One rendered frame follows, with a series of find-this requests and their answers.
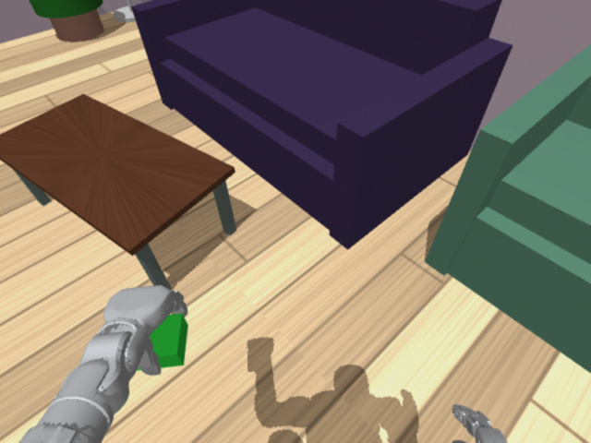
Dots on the right robot hand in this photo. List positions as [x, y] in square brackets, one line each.
[478, 425]

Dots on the left robot arm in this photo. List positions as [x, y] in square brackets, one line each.
[84, 408]

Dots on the coffee table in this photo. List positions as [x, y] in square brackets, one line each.
[124, 178]

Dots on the armchair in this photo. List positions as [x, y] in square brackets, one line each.
[517, 230]

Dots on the sofa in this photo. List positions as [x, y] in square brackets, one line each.
[350, 108]

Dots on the floor lamp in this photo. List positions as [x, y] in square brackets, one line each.
[124, 14]

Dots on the small box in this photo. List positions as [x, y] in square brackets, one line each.
[169, 341]

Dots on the left robot hand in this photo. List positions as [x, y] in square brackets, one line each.
[149, 306]

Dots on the potted plant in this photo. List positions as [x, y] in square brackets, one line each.
[73, 20]

